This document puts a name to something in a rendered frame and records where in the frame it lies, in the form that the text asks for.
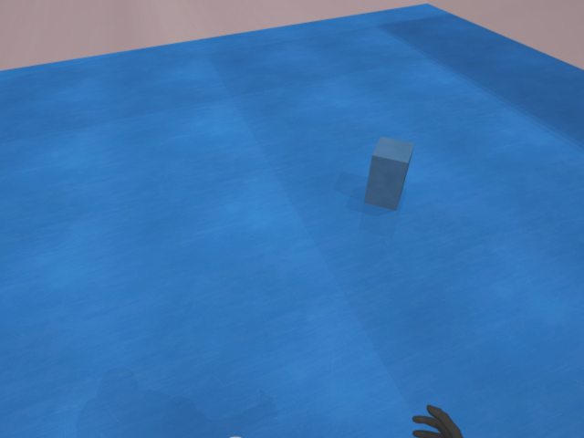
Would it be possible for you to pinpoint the carton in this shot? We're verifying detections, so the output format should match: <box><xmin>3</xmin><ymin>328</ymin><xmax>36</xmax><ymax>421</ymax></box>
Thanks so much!
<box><xmin>364</xmin><ymin>137</ymin><xmax>414</xmax><ymax>211</ymax></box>

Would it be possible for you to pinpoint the right robot hand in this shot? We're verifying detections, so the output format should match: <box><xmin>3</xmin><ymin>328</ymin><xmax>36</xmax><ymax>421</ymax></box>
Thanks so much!
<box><xmin>412</xmin><ymin>405</ymin><xmax>464</xmax><ymax>438</ymax></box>

